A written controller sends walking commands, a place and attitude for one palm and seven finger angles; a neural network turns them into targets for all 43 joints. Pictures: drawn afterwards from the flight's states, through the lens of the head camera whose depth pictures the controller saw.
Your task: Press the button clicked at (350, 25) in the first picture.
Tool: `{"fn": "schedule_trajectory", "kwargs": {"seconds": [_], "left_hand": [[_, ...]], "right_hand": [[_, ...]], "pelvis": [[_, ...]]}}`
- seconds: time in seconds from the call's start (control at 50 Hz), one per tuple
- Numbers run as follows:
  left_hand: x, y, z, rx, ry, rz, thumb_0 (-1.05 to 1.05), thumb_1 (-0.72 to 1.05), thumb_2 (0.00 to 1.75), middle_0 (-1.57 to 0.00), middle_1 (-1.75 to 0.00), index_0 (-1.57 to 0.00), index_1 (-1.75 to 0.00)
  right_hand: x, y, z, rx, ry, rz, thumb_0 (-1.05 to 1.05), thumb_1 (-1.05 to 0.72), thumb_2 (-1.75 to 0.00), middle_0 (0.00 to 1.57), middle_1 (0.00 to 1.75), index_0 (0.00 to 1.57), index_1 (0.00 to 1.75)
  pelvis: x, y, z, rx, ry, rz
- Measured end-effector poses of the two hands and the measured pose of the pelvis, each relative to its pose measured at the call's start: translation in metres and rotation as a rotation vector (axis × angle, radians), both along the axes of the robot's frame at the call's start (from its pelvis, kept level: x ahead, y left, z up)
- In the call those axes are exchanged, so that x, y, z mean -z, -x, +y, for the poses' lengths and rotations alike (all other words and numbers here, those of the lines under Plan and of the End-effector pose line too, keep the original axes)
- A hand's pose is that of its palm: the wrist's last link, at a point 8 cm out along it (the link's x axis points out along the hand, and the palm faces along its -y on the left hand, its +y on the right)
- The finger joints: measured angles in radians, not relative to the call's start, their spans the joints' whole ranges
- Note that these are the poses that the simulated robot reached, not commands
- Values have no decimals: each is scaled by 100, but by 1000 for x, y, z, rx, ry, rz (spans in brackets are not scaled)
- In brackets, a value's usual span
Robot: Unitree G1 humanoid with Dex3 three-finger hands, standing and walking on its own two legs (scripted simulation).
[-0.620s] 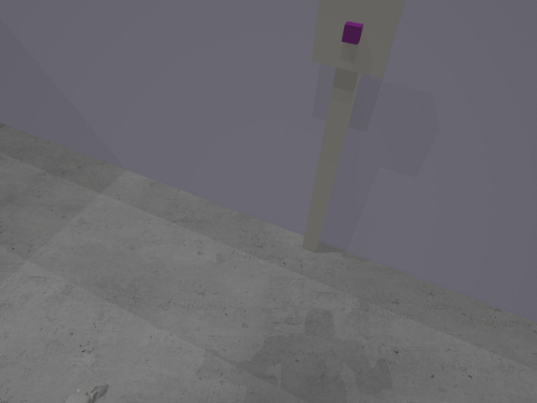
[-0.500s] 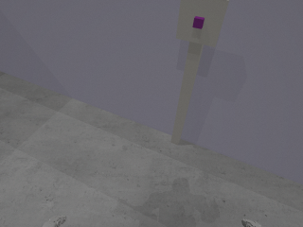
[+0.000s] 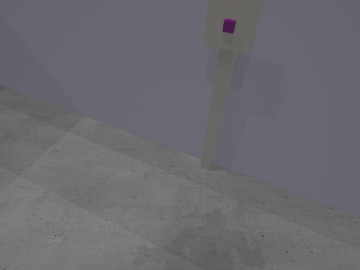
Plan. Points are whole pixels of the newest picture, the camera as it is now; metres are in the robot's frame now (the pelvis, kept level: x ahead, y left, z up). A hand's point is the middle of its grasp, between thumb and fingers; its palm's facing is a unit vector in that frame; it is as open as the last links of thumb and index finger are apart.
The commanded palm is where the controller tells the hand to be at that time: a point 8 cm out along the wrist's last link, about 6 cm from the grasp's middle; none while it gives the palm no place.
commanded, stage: stand and wait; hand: left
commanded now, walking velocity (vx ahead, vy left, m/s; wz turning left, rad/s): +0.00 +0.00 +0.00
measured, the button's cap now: (229, 25) +0.85 -0.12 +0.18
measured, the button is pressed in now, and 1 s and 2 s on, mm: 0 0 0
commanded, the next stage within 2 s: look at it before walking up in 0.20 s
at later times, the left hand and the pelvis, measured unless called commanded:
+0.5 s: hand out of the picture +0.06 +0.23 -0.15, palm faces -0.03 -0.94 -0.34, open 7.4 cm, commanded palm none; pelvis -0.02 -0.01 +0.00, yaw +0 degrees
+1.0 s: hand out of the picture +0.06 +0.24 -0.15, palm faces -0.03 -0.94 -0.34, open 7.4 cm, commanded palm none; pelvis -0.01 -0.01 +0.00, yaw -1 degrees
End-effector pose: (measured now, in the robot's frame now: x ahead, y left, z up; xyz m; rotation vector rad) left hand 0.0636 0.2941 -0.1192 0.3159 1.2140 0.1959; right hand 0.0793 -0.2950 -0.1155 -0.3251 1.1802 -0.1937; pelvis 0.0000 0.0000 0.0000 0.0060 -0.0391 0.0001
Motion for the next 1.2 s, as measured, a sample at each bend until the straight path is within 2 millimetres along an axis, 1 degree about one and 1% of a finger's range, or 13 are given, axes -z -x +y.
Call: {"fn": "schedule_trajectory", "kwargs": {"seconds": [0.22,0.4,0.56,0.76,1.02,1.1,1.2], "left_hand": [[-5,1,-7,13,-2,-20,0,90,90,-20,-30,-20,-30],[-5,4,-13,19,3,-20,0,90,90,-20,-30,-20,-30],[-2,11,-15,14,9,-1,0,90,90,-20,-30,-20,-30],[0,14,-14,9,11,14,0,90,90,-20,-30,-20,-30],[-1,8,-11,7,3,9,0,90,90,-20,-30,-20,-30],[5,9,-18,20,11,34,0,90,90,-20,-30,-20,-30],[18,12,-36,60,49,72,0,91,90,-20,-30,-20,-30]], "right_hand": [[3,19,-5,13,-12,16,1,-91,-90,20,30,21,30],[4,29,-7,18,-20,27,1,-91,-90,20,30,21,30],[4,35,-8,22,-17,48,0,-91,-90,20,30,21,30],[3,31,-8,21,-12,46,0,-91,-90,20,30,21,30],[2,18,-4,17,-14,17,0,-91,-90,20,30,21,30],[7,21,3,53,-29,-2,0,-91,-90,20,30,21,30],[19,40,16,112,-70,1,0,-91,-90,20,30,21,30]], "pelvis": [[-2,10,-6,4,-2,-5],[-2,15,-9,6,-2,-3],[-2,16,-11,5,0,2],[-3,14,-10,6,1,3],[-2,11,-8,20,0,7],[1,13,-8,56,-2,11],[8,19,-9,102,-12,16]]}}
